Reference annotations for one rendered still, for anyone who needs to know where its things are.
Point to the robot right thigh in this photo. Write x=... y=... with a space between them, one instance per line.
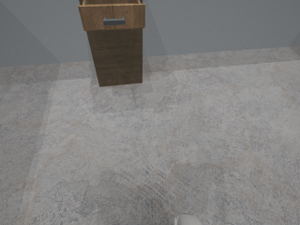
x=186 y=219

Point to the handle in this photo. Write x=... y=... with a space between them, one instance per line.
x=120 y=21

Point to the cabinet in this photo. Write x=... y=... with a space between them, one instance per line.
x=117 y=55

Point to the drawer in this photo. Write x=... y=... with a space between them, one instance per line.
x=93 y=12

